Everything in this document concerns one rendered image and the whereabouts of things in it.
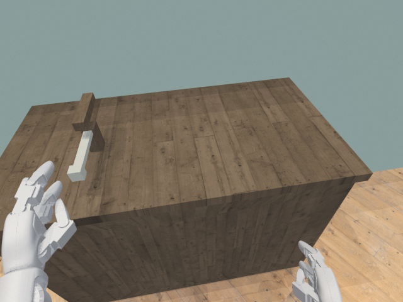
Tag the left robot forearm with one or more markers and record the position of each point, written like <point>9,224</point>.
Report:
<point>24,285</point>

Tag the left robot hand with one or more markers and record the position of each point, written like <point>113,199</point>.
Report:
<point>24,227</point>

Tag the right robot hand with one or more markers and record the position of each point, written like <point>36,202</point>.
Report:
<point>322,285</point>

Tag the counter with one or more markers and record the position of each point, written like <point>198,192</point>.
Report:
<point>183,187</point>

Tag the tap lever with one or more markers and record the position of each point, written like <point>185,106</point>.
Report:
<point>77,171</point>

